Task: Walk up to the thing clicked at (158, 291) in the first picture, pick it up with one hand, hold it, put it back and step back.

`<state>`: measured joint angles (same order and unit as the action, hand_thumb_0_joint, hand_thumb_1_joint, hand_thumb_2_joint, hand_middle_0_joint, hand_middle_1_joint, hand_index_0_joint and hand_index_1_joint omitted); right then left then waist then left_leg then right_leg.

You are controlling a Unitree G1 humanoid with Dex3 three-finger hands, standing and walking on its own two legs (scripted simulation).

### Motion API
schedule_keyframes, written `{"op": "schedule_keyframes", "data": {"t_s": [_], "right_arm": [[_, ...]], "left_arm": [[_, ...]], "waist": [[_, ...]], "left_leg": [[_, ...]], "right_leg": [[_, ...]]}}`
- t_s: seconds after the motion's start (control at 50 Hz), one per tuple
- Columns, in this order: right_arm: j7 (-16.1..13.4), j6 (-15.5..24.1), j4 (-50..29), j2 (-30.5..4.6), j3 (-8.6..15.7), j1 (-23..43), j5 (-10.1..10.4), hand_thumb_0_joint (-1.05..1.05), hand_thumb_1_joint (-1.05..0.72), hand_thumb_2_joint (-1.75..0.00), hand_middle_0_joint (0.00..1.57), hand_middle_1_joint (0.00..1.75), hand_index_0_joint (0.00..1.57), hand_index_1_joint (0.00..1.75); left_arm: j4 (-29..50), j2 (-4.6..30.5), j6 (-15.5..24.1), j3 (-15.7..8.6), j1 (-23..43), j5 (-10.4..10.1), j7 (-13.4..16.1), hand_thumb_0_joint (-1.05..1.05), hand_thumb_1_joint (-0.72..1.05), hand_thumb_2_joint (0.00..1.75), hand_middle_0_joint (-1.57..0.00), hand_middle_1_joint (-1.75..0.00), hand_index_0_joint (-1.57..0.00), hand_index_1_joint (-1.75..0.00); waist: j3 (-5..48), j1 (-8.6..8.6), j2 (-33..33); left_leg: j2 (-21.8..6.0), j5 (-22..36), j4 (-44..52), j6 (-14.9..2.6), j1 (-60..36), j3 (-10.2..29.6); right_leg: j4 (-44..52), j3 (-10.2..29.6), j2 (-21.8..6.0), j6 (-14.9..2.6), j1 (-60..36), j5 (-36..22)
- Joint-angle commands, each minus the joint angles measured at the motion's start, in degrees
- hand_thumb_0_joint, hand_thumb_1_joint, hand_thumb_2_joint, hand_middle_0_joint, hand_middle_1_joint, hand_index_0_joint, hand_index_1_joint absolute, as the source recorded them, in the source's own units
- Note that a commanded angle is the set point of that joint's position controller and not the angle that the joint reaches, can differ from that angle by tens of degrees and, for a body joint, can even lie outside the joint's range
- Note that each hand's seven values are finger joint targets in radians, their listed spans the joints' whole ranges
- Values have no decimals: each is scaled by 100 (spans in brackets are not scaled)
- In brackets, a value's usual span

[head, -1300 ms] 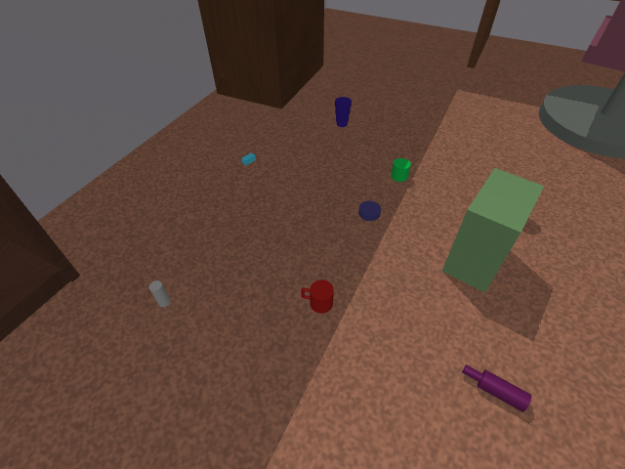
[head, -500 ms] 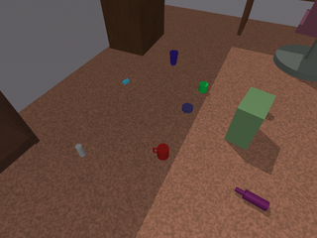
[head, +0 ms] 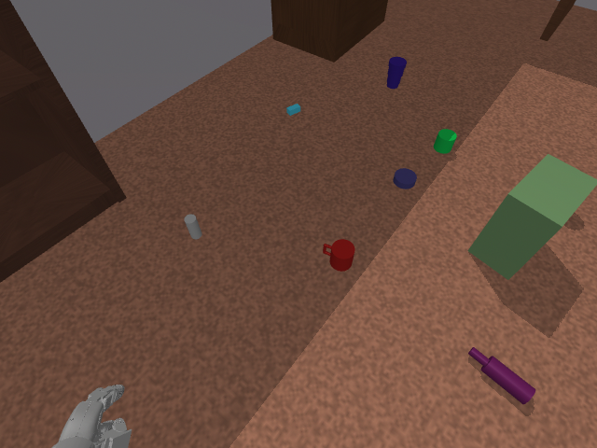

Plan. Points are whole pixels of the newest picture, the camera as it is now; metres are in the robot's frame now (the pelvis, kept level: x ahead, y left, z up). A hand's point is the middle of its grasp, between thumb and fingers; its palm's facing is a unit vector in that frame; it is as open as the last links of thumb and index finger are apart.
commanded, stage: walk up
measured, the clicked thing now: (193, 227) +0.96 +0.43 -0.72
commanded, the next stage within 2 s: none
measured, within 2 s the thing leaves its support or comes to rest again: neither
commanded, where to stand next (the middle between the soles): +0.06 +0.03 m, yaw +78 degrees
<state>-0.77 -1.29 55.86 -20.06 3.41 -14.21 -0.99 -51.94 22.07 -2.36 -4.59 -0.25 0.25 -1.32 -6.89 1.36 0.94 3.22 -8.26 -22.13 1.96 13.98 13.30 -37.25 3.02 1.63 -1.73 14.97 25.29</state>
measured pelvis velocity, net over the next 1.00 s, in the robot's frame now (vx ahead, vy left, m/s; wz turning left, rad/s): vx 0.01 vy -0.06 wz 0.92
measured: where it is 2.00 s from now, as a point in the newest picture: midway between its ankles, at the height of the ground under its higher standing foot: outside the picture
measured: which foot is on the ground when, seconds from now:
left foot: down 0.00-0.04, up 0.06-0.38, down 0.40-0.76, up 0.78-1.00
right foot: down 0.00-0.42, up 0.44-0.72, down 0.74-1.00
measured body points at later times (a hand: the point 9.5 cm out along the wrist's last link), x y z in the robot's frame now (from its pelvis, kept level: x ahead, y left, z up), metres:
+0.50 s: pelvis +0.00 -0.02 -0.02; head +0.03 +0.03 +0.42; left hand -0.06 +0.30 -0.15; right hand +0.25 -0.26 -0.10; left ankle -0.01 +0.09 -0.74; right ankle +0.00 -0.14 -0.70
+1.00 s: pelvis +0.01 -0.06 -0.01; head +0.05 -0.05 +0.44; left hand -0.21 +0.21 -0.08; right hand +0.33 -0.18 -0.12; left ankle -0.11 +0.06 -0.69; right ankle +0.12 -0.12 -0.74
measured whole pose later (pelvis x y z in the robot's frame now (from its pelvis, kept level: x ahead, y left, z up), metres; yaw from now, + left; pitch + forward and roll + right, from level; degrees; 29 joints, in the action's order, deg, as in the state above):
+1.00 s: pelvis +0.01 -0.06 -0.01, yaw +53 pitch -2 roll +2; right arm 3.9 -3.3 39.9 -25.0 5.5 -17.1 -1.4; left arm -40.3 24.7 1.3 -4.7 -16.7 2.7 -0.9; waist -5.9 -2.2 -1.3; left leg -0.7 -23.5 -54.5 1.9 26.1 3.2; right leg -35.0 -9.6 -9.0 -0.3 15.8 16.9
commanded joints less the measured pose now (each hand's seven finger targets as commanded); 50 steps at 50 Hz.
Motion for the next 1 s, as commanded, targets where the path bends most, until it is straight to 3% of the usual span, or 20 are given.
{"op": "schedule_keyframes", "data": {"t_s": [0.0, 0.02, 0.04, 0.06, 0.12, 0.24, 0.36, 0.38, 0.4, 0.42, 0.48, 0.52, 0.64, 0.68, 0.7, 0.72, 0.74, 0.76, 0.84, 0.98], "right_arm": [[-24, 143, -1075, -1178, 247, 684, -30, 0, -90, -90, 20, 30, 20, 30], [-15, 98, -1162, -869, 158, 281, -6, 0, -90, -90, 20, 30, 20, 30], [-59, 44, -1177, -1042, 208, -109, -107, 0, -90, -90, 20, 30, 20, 30], [-38, -5, -1231, -1333, 330, 80, -120, 0, -90, -90, 20, 30, 20, 30], [214, -51, -1186, -1244, 351, -273, -134, 0, -90, -90, 20, 30, 20, 30], [416, -53, -1652, -1137, 314, 193, -108, 0, -90, -90, 20, 30, 20, 30], [305, 39, -1672, -1290, 513, -612, -111, 0, -90, -90, 20, 30, 20, 30], [249, 84, -1685, -1572, 619, -885, -181, 0, -90, -90, 20, 30, 20, 30], [173, 127, -1884, -2171, 732, -830, -255, 0, -90, -90, 20, 30, 20, 30], [143, 142, -1980, -2297, 788, -757, -138, 0, -90, -90, 20, 30, 20, 30], [30, 133, -2232, -1651, 534, -254, -57, 0, -90, -90, 20, 30, 20, 30], [37, 133, -2358, -1587, 514, -163, -80, 0, -90, -90, 20, 30, 20, 30], [140, 99, -2637, -1746, 606, -191, -270, 0, -90, -90, 20, 30, 20, 30], [168, 77, -2780, -1709, 598, 93, -246, 0, -90, -90, 20, 30, 20, 30], [168, 58, -2864, -1547, 554, 287, -186, 0, -90, -90, 20, 30, 20, 30], [163, 54, -2960, -1171, 433, 375, -150, 0, -90, -90, 20, 30, 20, 30], [145, 29, -2866, -1045, 404, 36, -188, 0, -90, -90, 20, 30, 20, 30], [111, -56, -2740, -1508, 553, -237, -198, 0, -90, -90, 20, 30, 20, 30], [381, -51, -2359, -1556, 634, -490, -137, 0, -90, -90, 20, 30, 20, 30], [379, 123, -2064, -1362, 474, -7, 48, 0, -90, -90, 20, 30, 20, 30]], "left_arm": [[440, 1097, 154, -348, -901, 94, 78, 0, 90, 90, -20, -30, -20, -30], [572, 1476, 148, -400, -808, 195, 124, 0, 90, 90, -20, -30, -20, -30], [876, 1636, 108, -445, -119, 217, 102, 0, 90, 90, -20, -30, -20, -30], [1008, 1561, 142, -439, 60, 231, 62, 0, 90, 90, -20, -30, -20, -30], [1065, 1044, 222, -280, 237, 200, 59, 0, 90, 90, -20, -30, -20, -30], [1264, 1333, 255, -400, -690, 231, -53, 0, 90, 90, -20, -30, -20, -30], [1607, 1364, 187, -355, -605, 169, -101, 0, 90, 90, -20, -30, -20, -30], [1627, 1108, 203, -294, -1002, 115, -93, 0, 90, 90, -20, -30, -20, -30], [1815, 674, 209, -199, -1026, 74, -119, 0, 90, 90, -20, -30, -20, -30], [1867, 1082, 189, -276, -652, 105, -86, 0, 90, 90, -20, -30, -20, -30], [1648, 1120, 200, -248, -1095, 52, -64, 0, 90, 90, -20, -30, -20, -30], [1582, 1154, 177, -272, -1206, 87, -72, 0, 90, 90, -20, -30, -20, -30], [1563, 1002, 259, -232, -1548, -19, 97, 0, 90, 90, -20, -30, -20, -30], [1509, 985, 325, -258, -1991, -18, 169, 0, 90, 90, -20, -30, -20, -30], [1442, 1138, 397, -304, -2226, 34, 203, 0, 90, 90, -20, -30, -20, -30], [1475, 1671, 455, -451, -2349, 133, 242, 0, 90, 90, -20, -30, -20, -30], [1643, 2188, 485, -536, -1841, 228, 262, 0, 90, 90, -20, -30, -20, -30], [1775, 2264, 466, -557, -1282, 193, 246, 0, 90, 90, -20, -30, -20, -30], [1590, 1732, 561, -455, -1194, 193, 270, 0, 90, 90, -20, -30, -20, -30], [1672, 1961, 483, -545, -1482, 262, -7, 0, 90, 90, -20, -30, -20, -30]], "waist": [[1375, -794, 64], [1245, -623, 1378], [1217, -408, 1356], [840, -341, 1063], [490, -39, 647], [401, -520, 877], [879, 16, 344], [1181, 132, -535], [1125, 10, -1916], [1215, 186, -1464], [1015, -126, -778], [868, -128, -943], [843, -82, -1238], [1065, -336, -1148], [1204, -553, -718], [1125, -703, 415], [882, -414, 1442], [838, -179, 1194], [369, -83, 1018], [457, -557, 1391]], "left_leg": [[-357, 669, -880, -599, 803, 493], [343, -1617, -1840, -306, 1977, -364], [-36, -2236, -2746, -168, 2039, -691], [-320, -2222, -3392, -151, 1645, -874], [-485, -1088, -3706, -194, 1593, -901], [-544, -996, -2127, -221, 1392, -1539], [-184, -882, -692, -532, -527, -1931], [-439, -935, -23, -909, -1377, -980], [-1746, 382, 141, -1537, -1976, 1458], [-2435, 683, 325, -2288, -1486, 2611], [-1556, 950, -89, -1519, -1299, 772], [-1199, 1059, -160, -1334, -541, 503], [-993, 1429, -440, -1283, 632, 986], [-860, 1462, -860, -1178, 663, 1211], [-559, 974, -1301, -913, 1074, 1098], [126, -307, -2241, -533, 1904, 446], [668, -2427, -3409, -213, 2455, -526], [25, -2514, -4468, -173, 2323, -430], [-338, -1189, -4674, -43, 2039, -643], [-288, -1885, -2203, -31, 1165, -1504]], "right_leg": [[1958, 424, -499, -144, -2018, -1235], [2182, 1366, -1774, -554, -2620, -2135], [2366, 1719, -2756, -1196, -1720, -1714], [2397, 1877, -3026, -1530, -777, -1531], [1862, 196, -1712, -885, -860, -2575], [1663, -407, -1883, -794, -1369, -2744], [111, -1166, -1910, -441, -295, -2191], [-1388, -1496, -1388, -88, 263, -2140], [-2430, -1527, -256, 352, 1936, 662], [-2848, -327, -408, 316, 1917, 1306], [-2298, -107, -722, 186, 1793, 715], [-1878, -286, -538, 194, 1268, 462], [-904, -500, -47, 56, 329, -93], [-29, -453, 38, -15, -122, -517], [758, -191, -156, -134, -666, -956], [1655, 1142, -1267, -382, -1109, -705], [2255, 2843, -2914, -965, -778, -572], [2368, 3264, -3560, -1649, -216, -212], [1880, 618, -1976, -936, 27, -216], [1499, -242, -2047, -949, -316, -229]]}}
